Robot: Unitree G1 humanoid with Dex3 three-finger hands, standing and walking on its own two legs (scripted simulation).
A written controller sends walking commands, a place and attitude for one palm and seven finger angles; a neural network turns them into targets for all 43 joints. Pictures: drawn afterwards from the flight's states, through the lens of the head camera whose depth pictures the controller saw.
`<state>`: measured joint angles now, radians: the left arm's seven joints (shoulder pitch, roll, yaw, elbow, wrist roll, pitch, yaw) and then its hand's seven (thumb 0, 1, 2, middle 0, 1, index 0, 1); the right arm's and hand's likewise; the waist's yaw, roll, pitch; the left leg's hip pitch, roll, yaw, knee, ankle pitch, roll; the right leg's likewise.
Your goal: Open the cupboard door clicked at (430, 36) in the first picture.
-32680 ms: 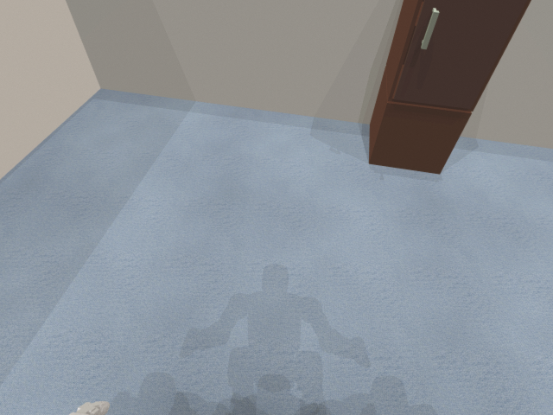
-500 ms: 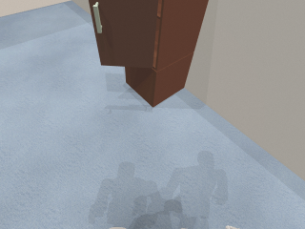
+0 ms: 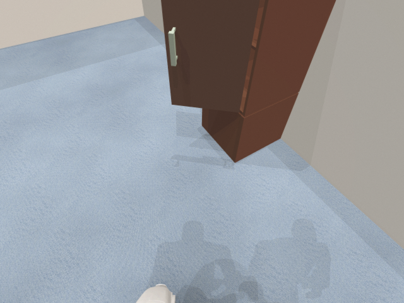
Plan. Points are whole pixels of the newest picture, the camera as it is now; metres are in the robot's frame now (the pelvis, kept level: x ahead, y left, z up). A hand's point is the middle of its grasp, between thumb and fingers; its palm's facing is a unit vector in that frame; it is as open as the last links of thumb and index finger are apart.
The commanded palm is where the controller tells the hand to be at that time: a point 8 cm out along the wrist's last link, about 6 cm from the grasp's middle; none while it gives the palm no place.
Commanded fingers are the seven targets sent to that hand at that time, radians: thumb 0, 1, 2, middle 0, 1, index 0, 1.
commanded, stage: take the last steps up to it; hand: left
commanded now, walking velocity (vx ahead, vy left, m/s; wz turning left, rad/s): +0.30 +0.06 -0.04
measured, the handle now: (173, 46) +1.00 +0.21 -0.03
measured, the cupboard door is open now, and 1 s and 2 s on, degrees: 49 49 49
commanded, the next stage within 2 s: come to a stop and stand still in 1.02 s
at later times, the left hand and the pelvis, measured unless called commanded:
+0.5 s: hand (133, 228) +0.30 +0.21 -0.16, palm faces -0.04 -0.97 -0.23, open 7.4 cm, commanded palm none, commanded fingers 0.00 0.90 0.90 -0.20 -0.30 -0.20 -0.30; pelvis +0.17 +0.03 -0.02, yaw -3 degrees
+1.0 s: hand (118, 232) +0.30 +0.26 -0.20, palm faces +0.00 -0.99 -0.13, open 7.3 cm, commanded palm none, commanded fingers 0.00 0.90 0.90 -0.20 -0.30 -0.20 -0.30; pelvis +0.34 +0.09 -0.02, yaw -5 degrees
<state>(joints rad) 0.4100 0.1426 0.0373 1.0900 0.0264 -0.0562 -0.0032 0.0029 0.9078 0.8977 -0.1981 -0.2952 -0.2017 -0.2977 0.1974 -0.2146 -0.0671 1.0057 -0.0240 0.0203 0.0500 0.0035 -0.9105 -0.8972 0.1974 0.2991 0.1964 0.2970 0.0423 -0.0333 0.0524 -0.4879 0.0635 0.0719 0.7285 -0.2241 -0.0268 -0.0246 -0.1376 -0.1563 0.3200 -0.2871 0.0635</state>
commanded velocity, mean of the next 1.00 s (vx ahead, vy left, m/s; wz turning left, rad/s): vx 0.27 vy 0.02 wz -0.03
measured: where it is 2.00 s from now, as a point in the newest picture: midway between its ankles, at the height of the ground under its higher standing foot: (196, 255)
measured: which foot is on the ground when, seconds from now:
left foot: up 0.00-0.06, down 0.08-0.46, up 0.48-0.86, down 0.88-1.00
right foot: down 0.00-0.08, up 0.10-0.42, down 0.44-0.88, up 0.90-1.00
